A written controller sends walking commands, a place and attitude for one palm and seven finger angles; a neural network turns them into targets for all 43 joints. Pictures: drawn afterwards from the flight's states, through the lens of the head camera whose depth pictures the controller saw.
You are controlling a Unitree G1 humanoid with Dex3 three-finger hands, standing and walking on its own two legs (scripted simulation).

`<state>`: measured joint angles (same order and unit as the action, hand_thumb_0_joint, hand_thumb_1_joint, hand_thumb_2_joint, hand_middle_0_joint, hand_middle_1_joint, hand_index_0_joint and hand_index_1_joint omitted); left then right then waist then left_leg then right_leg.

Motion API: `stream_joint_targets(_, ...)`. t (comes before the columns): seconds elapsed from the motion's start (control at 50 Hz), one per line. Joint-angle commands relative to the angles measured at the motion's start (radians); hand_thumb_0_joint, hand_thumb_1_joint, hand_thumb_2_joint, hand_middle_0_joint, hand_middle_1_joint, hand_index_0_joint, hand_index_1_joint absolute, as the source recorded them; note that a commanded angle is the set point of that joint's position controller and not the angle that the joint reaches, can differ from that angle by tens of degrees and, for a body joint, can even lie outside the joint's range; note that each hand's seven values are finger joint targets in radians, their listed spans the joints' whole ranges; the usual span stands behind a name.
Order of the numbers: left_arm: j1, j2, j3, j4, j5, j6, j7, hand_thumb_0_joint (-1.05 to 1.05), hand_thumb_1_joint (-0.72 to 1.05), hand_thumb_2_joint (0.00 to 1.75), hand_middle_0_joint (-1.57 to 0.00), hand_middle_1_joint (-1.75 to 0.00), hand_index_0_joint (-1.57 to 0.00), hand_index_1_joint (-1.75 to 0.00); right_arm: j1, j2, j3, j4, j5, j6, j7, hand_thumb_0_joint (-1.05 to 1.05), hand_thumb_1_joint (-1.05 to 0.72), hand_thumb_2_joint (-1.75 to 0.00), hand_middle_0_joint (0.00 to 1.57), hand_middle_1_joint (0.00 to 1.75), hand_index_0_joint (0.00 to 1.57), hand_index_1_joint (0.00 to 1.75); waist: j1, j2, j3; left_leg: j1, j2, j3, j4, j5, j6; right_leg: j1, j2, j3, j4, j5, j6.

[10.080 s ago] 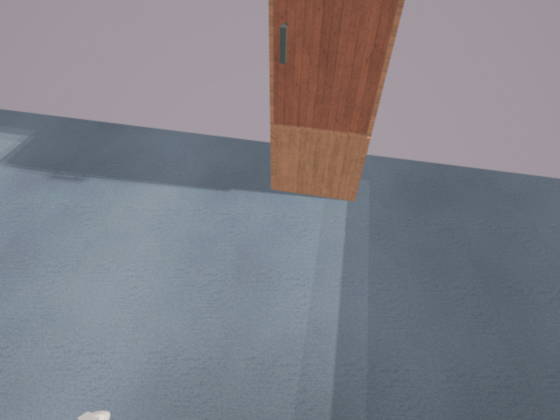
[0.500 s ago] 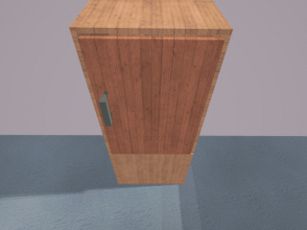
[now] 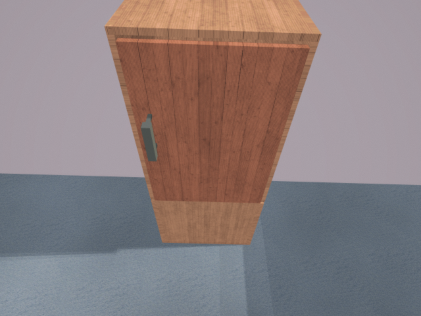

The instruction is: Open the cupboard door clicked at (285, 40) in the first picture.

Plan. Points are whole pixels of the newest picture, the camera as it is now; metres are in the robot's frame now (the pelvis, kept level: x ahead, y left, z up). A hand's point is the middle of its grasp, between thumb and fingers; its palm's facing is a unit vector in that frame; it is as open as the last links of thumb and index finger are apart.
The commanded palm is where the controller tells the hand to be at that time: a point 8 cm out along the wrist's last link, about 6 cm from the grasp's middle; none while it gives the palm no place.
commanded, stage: raise the hand with hooked fingers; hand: left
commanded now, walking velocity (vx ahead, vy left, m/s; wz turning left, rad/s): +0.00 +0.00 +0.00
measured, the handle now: (151, 137) +0.54 +0.19 +0.00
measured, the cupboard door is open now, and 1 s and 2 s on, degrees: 0 0 0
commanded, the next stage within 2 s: none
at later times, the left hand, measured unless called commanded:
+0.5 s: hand (114, 302) +0.16 +0.19 -0.05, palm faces +0.17 -0.98 -0.06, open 9.3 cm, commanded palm +0.15 +0.24 -0.04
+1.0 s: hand (101, 256) +0.23 +0.23 -0.02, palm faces +0.04 -1.00 -0.06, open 12.3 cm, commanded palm +0.20 +0.28 -0.01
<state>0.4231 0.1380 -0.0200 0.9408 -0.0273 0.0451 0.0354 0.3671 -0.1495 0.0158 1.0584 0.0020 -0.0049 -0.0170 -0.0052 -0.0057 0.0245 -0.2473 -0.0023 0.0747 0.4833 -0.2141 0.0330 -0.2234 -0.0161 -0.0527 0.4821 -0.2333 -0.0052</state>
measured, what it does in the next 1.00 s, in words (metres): lowers itself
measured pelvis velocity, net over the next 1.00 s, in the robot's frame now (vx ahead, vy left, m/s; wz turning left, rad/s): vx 0.01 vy -0.01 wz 0.04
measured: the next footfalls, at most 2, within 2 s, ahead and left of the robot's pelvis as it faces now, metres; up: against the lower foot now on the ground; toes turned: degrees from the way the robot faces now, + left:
none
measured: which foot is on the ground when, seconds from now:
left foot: down 0.00-1.00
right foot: down 0.00-1.00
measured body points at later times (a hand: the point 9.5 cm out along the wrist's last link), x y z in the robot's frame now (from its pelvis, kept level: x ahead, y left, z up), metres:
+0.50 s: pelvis +0.01 -0.03 -0.09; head +0.05 +0.00 +0.36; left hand +0.14 +0.24 -0.05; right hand +0.26 -0.25 -0.12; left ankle +0.03 +0.09 -0.74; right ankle +0.02 -0.12 -0.74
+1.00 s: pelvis +0.01 -0.01 -0.07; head +0.07 +0.00 +0.37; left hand +0.22 +0.28 -0.02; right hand +0.17 -0.27 -0.15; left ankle +0.03 +0.09 -0.74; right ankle +0.02 -0.12 -0.74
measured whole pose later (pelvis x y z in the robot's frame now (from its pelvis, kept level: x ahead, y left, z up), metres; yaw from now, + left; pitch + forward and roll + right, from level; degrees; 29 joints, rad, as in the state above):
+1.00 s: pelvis +0.01 -0.01 -0.07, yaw +2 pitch +14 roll -2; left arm 0.33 0.30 0.31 0.11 -0.36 -0.40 -0.40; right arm 0.28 -0.28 -0.03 0.58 0.05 -0.20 -0.07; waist -0.02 0.02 -0.13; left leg -0.84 0.02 0.01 1.07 -0.48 0.02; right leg -0.78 0.00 -0.09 1.04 -0.51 -0.03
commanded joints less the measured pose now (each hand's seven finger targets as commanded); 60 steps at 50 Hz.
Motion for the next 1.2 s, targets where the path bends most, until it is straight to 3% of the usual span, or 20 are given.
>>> stream_joint_targets(0.0,-0.060,0.103,0.030,-0.981,-0.098,-0.122,0.137,0.00,0.83,0.87,-0.21,-0.34,-0.21,-0.34,-0.158,-0.163,-0.035,-0.349,0.070,-0.291,-0.072,0.00,-0.90,-0.90,0.20,0.30,0.20,0.30,-0.042,0.180,-0.172,-0.021,0.051,-0.125,-0.130,-0.255,-0.031,-0.120,0.026,-0.043,0.060,-0.151,-0.031)
stream_joint_targets(0.02,-0.032,-0.010,-0.032,-0.967,-0.138,-0.111,0.121,0.00,0.81,0.86,-0.21,-0.36,-0.21,-0.36,-0.136,-0.178,-0.034,-0.340,0.080,-0.298,-0.073,0.00,-0.90,-0.90,0.20,0.30,0.20,0.30,-0.045,0.085,-0.057,-0.085,0.035,-0.126,-0.105,-0.280,-0.028,-0.159,0.029,-0.063,0.067,-0.146,-0.026)
stream_joint_targets(0.04,-0.083,0.014,-0.032,-1.055,-0.168,-0.161,0.105,0.00,0.78,0.85,-0.21,-0.37,-0.21,-0.37,-0.176,-0.210,-0.036,-0.390,0.082,-0.321,-0.079,0.00,-0.90,-0.90,0.20,0.30,0.20,0.30,-0.047,0.075,0.008,-0.126,0.025,-0.136,-0.061,-0.299,-0.020,-0.198,0.022,-0.053,0.056,-0.201,-0.018)
stream_joint_targets(0.1,-0.072,0.043,0.020,-0.940,-0.152,-0.313,0.045,0.00,0.71,0.82,-0.21,-0.42,-0.21,-0.42,-0.181,-0.235,-0.054,-0.455,0.039,-0.348,-0.065,0.00,-0.90,-0.90,0.20,0.30,0.20,0.30,-0.064,-0.088,0.016,-0.247,-0.006,-0.125,0.123,-0.304,-0.027,-0.380,0.015,-0.040,0.119,-0.347,-0.009)
stream_joint_targets(0.16,0.131,0.011,0.097,-0.735,-0.192,-0.526,-0.119,0.00,0.64,0.79,-0.22,-0.47,-0.22,-0.47,-0.219,-0.219,-0.090,-0.527,0.005,-0.349,-0.017,0.00,-0.90,-0.90,0.20,0.30,0.20,0.30,0.030,-0.263,-0.070,-0.467,-0.017,-0.091,0.325,-0.274,-0.042,-0.523,0.015,-0.009,0.260,-0.456,-0.017)
stream_joint_targets(0.18,0.184,0.043,0.144,-0.729,-0.214,-0.596,-0.192,0.00,0.62,0.78,-0.22,-0.48,-0.22,-0.48,-0.232,-0.217,-0.103,-0.556,0.005,-0.343,0.000,0.00,-0.90,-0.90,0.20,0.30,0.20,0.30,0.054,-0.253,-0.111,-0.520,-0.024,-0.083,0.382,-0.238,-0.043,-0.503,0.010,0.026,0.291,-0.423,-0.024)
stream_joint_targets(0.22,0.240,0.131,0.232,-0.731,-0.237,-0.665,-0.329,0.00,0.57,0.76,-0.22,-0.51,-0.22,-0.51,-0.253,-0.221,-0.117,-0.637,0.021,-0.316,0.031,0.00,-0.90,-0.90,0.20,0.30,0.20,0.30,0.080,-0.092,-0.171,-0.550,-0.042,-0.060,0.439,-0.198,-0.045,-0.445,-0.005,0.064,0.349,-0.346,-0.046)
stream_joint_targets(0.26,0.209,0.177,0.266,-0.833,-0.247,-0.608,-0.367,0.00,0.53,0.74,-0.23,-0.54,-0.23,-0.54,-0.292,-0.227,-0.119,-0.712,0.036,-0.284,0.021,0.00,-0.90,-0.90,0.20,0.30,0.20,0.30,0.094,-0.086,-0.234,-0.571,-0.042,-0.043,0.457,-0.178,-0.024,-0.427,-0.001,0.087,0.378,-0.289,-0.035)
stream_joint_targets(0.3,0.130,0.207,0.289,-1.000,-0.271,-0.548,-0.352,0.00,0.48,0.72,-0.23,-0.57,-0.23,-0.57,-0.276,-0.217,-0.114,-0.749,0.032,-0.251,0.006,0.00,-0.90,-0.90,0.20,0.30,0.20,0.30,0.094,0.027,-0.290,-0.540,-0.037,-0.057,0.464,-0.137,-0.018,-0.420,0.011,0.083,0.411,-0.222,-0.035)
stream_joint_targets(0.38,-0.017,0.215,0.288,-1.304,-0.253,-0.590,-0.265,0.00,0.39,0.68,-0.24,-0.63,-0.24,-0.63,-0.198,-0.187,-0.110,-0.729,0.016,-0.226,-0.017,0.00,-0.90,-0.90,0.20,0.30,0.20,0.30,0.018,0.128,-0.369,-0.451,-0.004,-0.083,0.533,0.013,-0.004,-0.471,0.029,0.060,0.464,0.021,-0.023)
stream_joint_targets(0.4,-0.073,0.232,0.282,-1.347,-0.253,-0.618,-0.263,0.00,0.36,0.67,-0.24,-0.64,-0.24,-0.64,-0.176,-0.193,-0.103,-0.712,0.005,-0.223,-0.022,0.00,-0.90,-0.90,0.20,0.30,0.20,0.30,-0.010,0.087,-0.370,-0.466,0.001,-0.100,0.564,0.030,0.000,-0.492,0.038,0.060,0.488,0.058,-0.020)
stream_joint_targets(0.48,-0.094,0.217,0.239,-1.246,-0.254,-0.666,-0.338,0.00,0.27,0.63,-0.25,-0.70,-0.25,-0.70,-0.176,-0.209,-0.091,-0.653,0.009,-0.246,-0.033,0.00,-0.90,-0.90,0.20,0.30,0.20,0.30,-0.060,0.106,-0.329,-0.508,0.013,-0.114,0.611,-0.028,0.001,-0.589,0.042,0.056,0.480,-0.032,-0.018)
stream_joint_targets(0.52,-0.098,0.234,0.250,-1.188,-0.280,-0.618,-0.404,0.00,0.22,0.61,-0.25,-0.74,-0.25,-0.74,-0.182,-0.220,-0.084,-0.646,0.019,-0.255,-0.041,0.00,-0.90,-0.90,0.20,0.30,0.20,0.30,-0.052,0.097,-0.349,-0.528,0.012,-0.114,0.614,-0.042,0.003,-0.558,0.039,0.071,0.464,-0.050,-0.017)
stream_joint_targets(0.6,-0.016,0.298,0.373,-1.068,-0.335,-0.455,-0.462,0.00,0.13,0.57,-0.25,-0.80,-0.25,-0.80,-0.205,-0.219,-0.082,-0.657,0.042,-0.246,-0.055,0.00,-0.90,-0.90,0.20,0.30,0.20,0.30,0.009,0.027,-0.425,-0.538,0.005,-0.107,0.575,-0.004,0.002,-0.400,0.025,0.101,0.416,-0.002,0.001)
stream_joint_targets(0.64,-0.017,0.322,0.437,-1.098,-0.361,-0.423,-0.451,0.00,0.08,0.55,-0.26,-0.82,-0.26,-0.82,-0.205,-0.209,-0.081,-0.663,0.044,-0.240,-0.058,0.00,-0.90,-0.90,0.20,0.30,0.20,0.30,0.026,-0.006,-0.475,-0.535,0.003,-0.108,0.553,0.021,-0.002,-0.325,0.004,0.110,0.404,0.066,0.018)
stream_joint_targets(0.7,-0.015,0.315,0.453,-1.095,-0.370,-0.434,-0.419,0.00,0.01,0.52,-0.26,-0.87,-0.26,-0.87,-0.213,-0.197,-0.079,-0.659,0.037,-0.245,-0.058,0.00,-0.90,-0.90,0.20,0.30,0.20,0.30,0.045,-0.004,-0.447,-0.514,0.004,-0.115,0.521,0.054,-0.005,-0.322,0.011,0.081,0.418,0.113,0.011)
stream_joint_targets(0.78,-0.039,0.276,0.413,-1.047,-0.354,-0.486,-0.402,0.00,-0.08,0.48,-0.27,-0.93,-0.27,-0.93,-0.184,-0.208,-0.083,-0.641,0.035,-0.254,-0.050,0.00,-0.90,-0.90,0.20,0.30,0.20,0.30,0.011,-0.015,-0.374,-0.489,0.003,-0.112,0.487,0.024,-0.006,-0.404,0.018,0.045,0.409,0.047,0.010)
stream_joint_targets(0.9,-0.129,0.330,0.424,-1.013,-0.358,-0.506,-0.429,0.00,-0.22,0.42,-0.28,-1.02,-0.28,-1.02,-0.154,-0.241,-0.085,-0.649,0.043,-0.262,-0.055,0.00,-0.90,-0.90,0.20,0.30,0.20,0.30,0.004,0.009,-0.339,-0.459,0.002,-0.108,0.451,-0.021,0.000,-0.435,0.029,0.036,0.380,-0.071,-0.009)
stream_joint_targets(0.98,-0.190,0.365,0.444,-1.049,-0.360,-0.514,-0.424,0.00,-0.31,0.38,-0.29,-1.08,-0.29,-1.08,-0.141,-0.246,-0.077,-0.657,0.044,-0.264,-0.059,0.00,-0.90,-0.90,0.20,0.30,0.20,0.30,0.012,0.084,-0.367,-0.397,0.003,-0.109,0.411,-0.019,-0.002,-0.426,0.032,0.017,0.374,-0.080,-0.016)
stream_joint_targets(1.18,-0.345,0.410,0.451,-0.942,-0.351,-0.432,-0.449,0.00,-0.50,0.30,-0.30,-1.20,-0.30,-1.20,-0.123,-0.268,-0.057,-0.671,0.048,-0.248,-0.060,0.00,-0.90,-0.90,0.20,0.30,0.20,0.30,-0.002,0.116,-0.323,-0.330,0.010,-0.130,0.348,-0.038,-0.012,-0.430,0.044,-0.011,0.339,-0.084,-0.023)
